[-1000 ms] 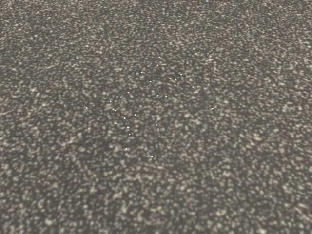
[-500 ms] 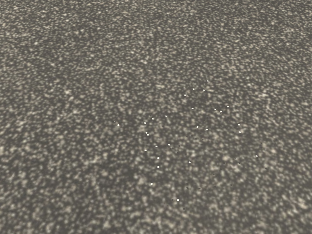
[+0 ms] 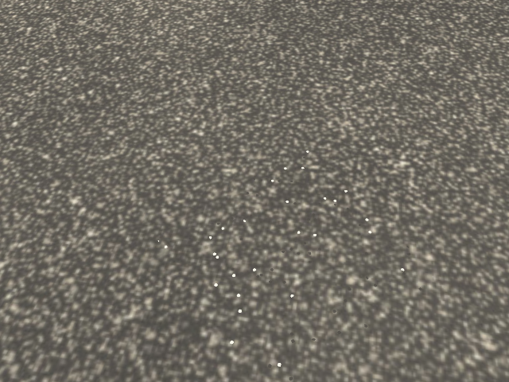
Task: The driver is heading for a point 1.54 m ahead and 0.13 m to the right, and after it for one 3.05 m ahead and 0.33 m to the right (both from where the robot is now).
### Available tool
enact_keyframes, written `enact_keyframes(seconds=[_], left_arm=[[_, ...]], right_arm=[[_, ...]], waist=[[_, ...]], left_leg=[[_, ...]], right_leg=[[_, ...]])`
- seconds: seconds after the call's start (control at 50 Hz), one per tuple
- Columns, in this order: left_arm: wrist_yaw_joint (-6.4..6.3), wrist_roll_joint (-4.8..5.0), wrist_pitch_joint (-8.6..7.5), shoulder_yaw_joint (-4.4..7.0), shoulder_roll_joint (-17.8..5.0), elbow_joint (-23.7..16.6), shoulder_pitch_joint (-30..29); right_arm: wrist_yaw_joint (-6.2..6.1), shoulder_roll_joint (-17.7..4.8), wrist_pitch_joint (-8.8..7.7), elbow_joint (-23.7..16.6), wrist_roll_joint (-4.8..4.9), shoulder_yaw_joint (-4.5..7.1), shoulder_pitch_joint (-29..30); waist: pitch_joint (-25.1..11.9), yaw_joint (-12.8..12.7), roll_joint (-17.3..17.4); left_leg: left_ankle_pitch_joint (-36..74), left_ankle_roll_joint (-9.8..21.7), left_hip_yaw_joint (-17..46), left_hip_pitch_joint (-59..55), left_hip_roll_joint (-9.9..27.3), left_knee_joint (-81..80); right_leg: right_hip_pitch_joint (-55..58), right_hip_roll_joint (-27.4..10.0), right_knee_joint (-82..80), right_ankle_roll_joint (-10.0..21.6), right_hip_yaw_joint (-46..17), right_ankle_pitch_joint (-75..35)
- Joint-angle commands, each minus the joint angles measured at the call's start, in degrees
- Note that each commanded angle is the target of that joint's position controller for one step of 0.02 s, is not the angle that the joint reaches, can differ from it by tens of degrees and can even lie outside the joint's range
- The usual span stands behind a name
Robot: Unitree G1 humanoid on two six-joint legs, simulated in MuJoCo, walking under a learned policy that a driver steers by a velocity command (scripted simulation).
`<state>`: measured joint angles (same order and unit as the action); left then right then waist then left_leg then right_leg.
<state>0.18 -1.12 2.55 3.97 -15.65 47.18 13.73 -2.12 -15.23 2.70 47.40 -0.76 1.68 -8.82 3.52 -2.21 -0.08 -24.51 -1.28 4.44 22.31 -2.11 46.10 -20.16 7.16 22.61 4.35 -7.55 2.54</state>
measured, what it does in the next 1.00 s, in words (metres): steps on the spot: left foot, then right foot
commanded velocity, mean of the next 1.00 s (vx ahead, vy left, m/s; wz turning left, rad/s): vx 0.01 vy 0.00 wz -0.23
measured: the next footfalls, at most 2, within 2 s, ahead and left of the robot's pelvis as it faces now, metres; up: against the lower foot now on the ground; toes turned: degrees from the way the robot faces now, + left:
left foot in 0.10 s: +0.04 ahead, +0.12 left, +0.00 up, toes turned -9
right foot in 0.56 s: -0.02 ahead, -0.09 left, +0.00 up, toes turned -19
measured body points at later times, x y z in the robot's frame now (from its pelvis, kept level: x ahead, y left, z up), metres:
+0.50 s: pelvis -0.01 +0.02 +0.00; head +0.02 +0.01 +0.45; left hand +0.20 +0.23 -0.12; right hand +0.00 -0.27 -0.11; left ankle +0.01 +0.12 -0.74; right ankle -0.07 -0.08 -0.71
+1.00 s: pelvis -0.03 +0.01 -0.01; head +0.00 +0.02 +0.44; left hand +0.15 +0.25 -0.14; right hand -0.01 -0.27 -0.13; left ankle -0.04 +0.11 -0.73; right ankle -0.06 -0.08 -0.74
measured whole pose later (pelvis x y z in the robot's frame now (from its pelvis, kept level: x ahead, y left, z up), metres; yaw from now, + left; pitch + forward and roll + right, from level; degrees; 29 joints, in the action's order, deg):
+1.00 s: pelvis -0.03 +0.01 -0.01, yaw -11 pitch -1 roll -1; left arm -1.8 -1.3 2.2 2.2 -15.4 47.6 8.5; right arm 0.8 -14.9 3.2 47.3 -0.3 2.7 -14.4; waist 4.2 1.0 -0.8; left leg -23.7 1.4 -3.0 14.1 -0.1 37.9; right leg -11.3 -0.4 30.2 2.3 8.4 17.7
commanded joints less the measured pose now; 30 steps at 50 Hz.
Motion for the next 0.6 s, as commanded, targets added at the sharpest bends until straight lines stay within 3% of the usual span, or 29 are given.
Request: enact_keyframes(seconds=[0.02, 0.08, 0.1, 0.12, 0.14, 0.16, 0.18, 0.2, 0.26, 0.34, 0.42, 0.48, 0.52, 0.54, 0.56, 0.58, 0.6], left_arm=[[0.1, -0.16, 0.16, 2.6, -9.0, -3.6, -1.1], [0.29, 0.5, 0.84, 2.82, -8.7, -4.2, -4.0], [0.2, 1.05, 0.72, 2.51, -7.4, -4.8, -4.2], [0.11, 2.03, 0.49, 1.83, -4.0, -6.0, -2.6], [-0.39, 0.39, 0.0, 2.59, -6.5, -5.2, -2.6], [-0.27, -0.75, -0.15, 3.33, -9.5, -4.5, -2.7], [0.19, -0.81, -0.03, 3.34, -8.5, -3.4, -0.1], [0.48, -1.0, 0.43, 3.19, -7.8, -2.6, 2.0], [1.49, -0.51, 1.44, 2.53, -7.1, -2.9, 0.5], [2.33, 0.07, 1.84, 1.47, -5.7, -5.6, -5.2], [2.68, 0.86, 2.06, 0.72, -4.8, -7.3, -6.6], [2.13, 1.3, 1.74, 0.43, -4.7, -7.7, -5.6], [1.48, 0.81, 0.94, 0.11, -3.9, -6.6, -2.3], [0.94, -0.13, 0.13, 0.21, -5.3, -6.2, -1.1], [0.37, -1.1, -0.87, 0.83, -10.1, -6.7, 0.4], [0.06, 0.0, -1.28, 1.62, -14.4, -6.6, 0.6], [-0.09, 0.54, -1.54, 0.91, -10.6, -5.8, 1.4]], right_arm=[[-0.51, -4.4, -1.13, -2.6, 0.56, 0.91, -4.2], [-1.17, -4.7, -2.22, -1.5, 0.75, 1.01, -10.6], [-1.71, -7.0, -2.63, -1.5, 0.21, 1.59, -12.1], [-2.12, -13.3, -2.67, -3.1, -0.58, 3.01, -10.3], [-1.88, -14.8, -2.57, -5.3, -1.35, 3.32, -1.7], [-1.58, -10.3, -2.63, -5.9, -1.51, 2.26, -0.9], [-1.38, -7.2, -2.85, -6.4, -1.12, 1.38, 1.9], [-1.21, -6.4, -3.04, -7.1, -0.83, 1.11, 3.3], [-0.95, -6.6, -3.02, -7.4, -0.87, 1.14, -0.6], [-0.71, -9.0, -2.87, -5.5, -0.74, 2.39, -8.2], [0.37, -10.3, -2.73, -5.9, -1.05, 3.12, -6.8], [1.13, -11.0, -2.58, -5.2, -0.96, 3.52, -6.5], [1.31, -10.9, -2.21, -4.9, -0.1, 3.53, -4.8], [1.29, -10.1, -2.08, -4.5, 0.08, 3.34, -5.9], [1.64, -5.6, -1.82, -5.9, -0.51, 2.18, -8.0], [0.97, -2.8, -0.96, -7.9, -0.1, 1.14, -5.0], [0.59, -6.1, -0.11, -7.1, -0.13, 1.78, -3.5]], waist=[[-6.6, 1.4, -8.3], [-5.7, 4.6, -8.6], [-4.8, 4.9, -5.5], [-5.9, 3.2, 7.9], [-0.8, 1.9, 11.6], [-1.3, 0.7, 5.3], [-1.7, -1.8, 3.8], [-2.4, -2.7, 4.7], [-2.9, 0.4, 7.3], [-4.1, 4.8, 8.5], [-4.9, 5.0, 10.4], [-5.9, 4.7, 11.7], [-6.2, 1.7, 10.0], [-7.0, 0.9, 6.2], [-9.6, 1.7, -7.8], [-7.9, 0.5, -15.2], [-7.0, -0.6, -8.3]], left_leg=[[0.1, 1.2, -1.9, -4.5, -2.3, -5.4], [4.8, 3.8, -2.3, -14.6, -3.4, -21.8], [3.6, 5.2, 1.5, -18.4, 0.5, -30.2], [-6.8, 9.9, 18.9, -20.2, 15.5, -37.1], [-3.4, 14.1, 26.4, -10.2, 24.0, -39.9], [6.2, 15.1, 20.6, -5.3, 22.4, -37.0], [13.8, 13.3, 13.8, -4.1, 18.2, -34.6], [18.8, 11.8, 8.7, -5.7, 15.2, -32.9], [31.7, 12.3, 2.5, -13.6, 13.5, -29.3], [41.1, 13.8, 2.0, -24.6, 16.6, -26.0], [42.4, 13.0, -1.8, -21.3, 17.5, -24.1], [44.3, 12.7, -2.1, -19.1, 17.6, -21.4], [40.2, 10.2, -3.8, -16.1, 16.3, -17.0], [33.4, 7.0, -5.5, -11.1, 15.0, -13.0], [10.5, 2.9, -9.5, 0.4, 10.5, -1.1], [-11.0, 1.3, -8.5, 5.0, 3.3, 3.0], [-10.7, 0.9, -4.1, 3.9, 5.2, 7.7]], right_leg=[[3.1, -13.5, -10.9, 5.6, -19.9, 18.7], [-1.4, -10.9, -10.0, 1.8, -20.6, 21.1], [-5.3, -7.3, -6.8, -1.6, -17.7, 24.8], [-11.4, -0.4, 7.8, -4.6, -8.6, 29.1], [-15.4, 3.4, 22.8, -5.3, 1.3, 27.4], [-10.2, -0.9, 32.5, -5.5, 0.3, 24.9], [-8.2, -0.8, 37.6, -5.1, 0.8, 21.9], [-8.5, -1.1, 42.1, -5.3, 1.7, 19.8], [-13.2, -2.6, 44.3, -7.1, 4.6, 19.6], [-15.1, -4.5, 34.8, -8.4, 5.9, 22.4], [-6.0, -5.3, 24.5, -6.9, 9.6, 24.4], [0.5, -4.1, 16.6, -4.9, 11.3, 24.4], [7.8, -3.6, 2.1, -3.3, 11.8, 14.2], [14.8, -5.7, -6.1, -2.6, 7.9, 5.7], [24.6, -20.2, -8.8, -0.4, -9.5, -3.7], [18.4, -30.2, -5.1, 9.1, -17.3, -24.5], [17.2, -28.0, -4.4, 11.8, -13.6, -24.0]])
Keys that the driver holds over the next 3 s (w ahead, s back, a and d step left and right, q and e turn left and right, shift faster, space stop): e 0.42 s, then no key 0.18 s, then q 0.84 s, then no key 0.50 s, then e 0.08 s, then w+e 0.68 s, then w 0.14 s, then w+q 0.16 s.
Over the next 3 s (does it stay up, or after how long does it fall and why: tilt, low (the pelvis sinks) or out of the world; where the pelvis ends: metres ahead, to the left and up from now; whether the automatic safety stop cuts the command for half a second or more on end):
stays up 0.37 -0.09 -0.01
